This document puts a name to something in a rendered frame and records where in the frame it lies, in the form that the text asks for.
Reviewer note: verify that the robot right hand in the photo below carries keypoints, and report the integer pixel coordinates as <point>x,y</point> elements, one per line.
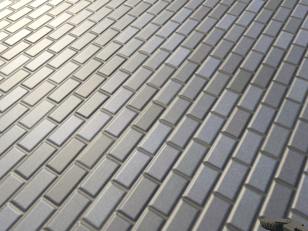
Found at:
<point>282,224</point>

